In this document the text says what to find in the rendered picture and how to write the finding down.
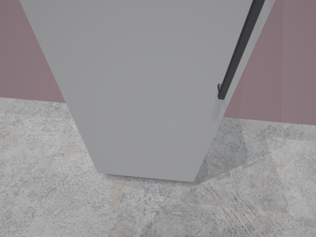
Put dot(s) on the handle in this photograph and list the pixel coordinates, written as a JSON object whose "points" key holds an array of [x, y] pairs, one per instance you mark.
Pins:
{"points": [[245, 34]]}

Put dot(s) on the fridge door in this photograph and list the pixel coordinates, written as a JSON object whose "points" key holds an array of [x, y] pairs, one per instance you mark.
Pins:
{"points": [[140, 77]]}

